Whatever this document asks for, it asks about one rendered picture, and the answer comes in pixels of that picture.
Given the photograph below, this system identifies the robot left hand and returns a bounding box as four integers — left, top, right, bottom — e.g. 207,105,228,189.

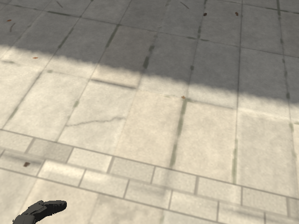
12,200,67,224

